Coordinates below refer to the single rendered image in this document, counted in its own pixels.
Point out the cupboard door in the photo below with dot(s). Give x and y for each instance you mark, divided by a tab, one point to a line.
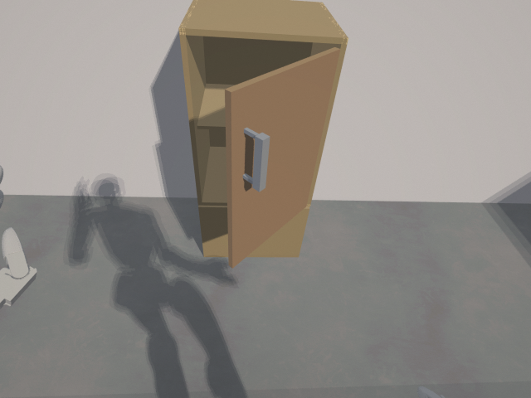
289	105

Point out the left robot hand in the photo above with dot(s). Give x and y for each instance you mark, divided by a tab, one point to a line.
18	276

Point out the handle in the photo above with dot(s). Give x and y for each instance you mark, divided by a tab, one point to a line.
261	153

